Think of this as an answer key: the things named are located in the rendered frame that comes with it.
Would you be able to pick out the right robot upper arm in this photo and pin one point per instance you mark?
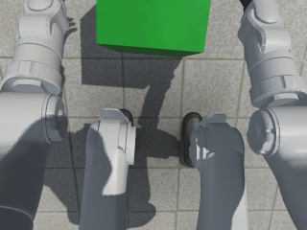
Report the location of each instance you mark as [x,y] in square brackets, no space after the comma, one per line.
[279,133]

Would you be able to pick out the robot right forearm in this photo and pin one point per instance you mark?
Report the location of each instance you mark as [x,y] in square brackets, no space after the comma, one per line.
[269,56]

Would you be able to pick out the left robot upper arm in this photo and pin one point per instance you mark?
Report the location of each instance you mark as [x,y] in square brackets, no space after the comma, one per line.
[30,123]

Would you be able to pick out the left robot thigh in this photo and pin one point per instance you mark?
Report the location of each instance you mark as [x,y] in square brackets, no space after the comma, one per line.
[105,176]

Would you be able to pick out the robot left foot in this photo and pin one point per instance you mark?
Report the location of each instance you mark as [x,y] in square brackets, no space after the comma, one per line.
[127,114]

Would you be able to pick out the robot left forearm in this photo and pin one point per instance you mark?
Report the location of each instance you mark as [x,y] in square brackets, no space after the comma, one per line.
[38,49]

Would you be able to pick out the robot right hand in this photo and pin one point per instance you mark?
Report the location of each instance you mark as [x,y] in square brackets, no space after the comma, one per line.
[245,4]

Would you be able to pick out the carton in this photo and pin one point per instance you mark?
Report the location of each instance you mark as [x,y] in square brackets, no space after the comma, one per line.
[172,28]

